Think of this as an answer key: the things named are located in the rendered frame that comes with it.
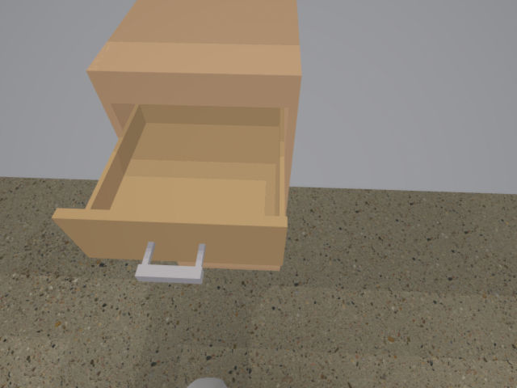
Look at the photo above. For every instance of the cabinet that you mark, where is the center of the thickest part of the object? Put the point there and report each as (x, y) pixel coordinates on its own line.
(235, 53)

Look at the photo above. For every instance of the handle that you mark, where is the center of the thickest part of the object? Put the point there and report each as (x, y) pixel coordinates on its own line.
(170, 273)

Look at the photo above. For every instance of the drawer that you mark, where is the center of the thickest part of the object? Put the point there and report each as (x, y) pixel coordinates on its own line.
(184, 175)

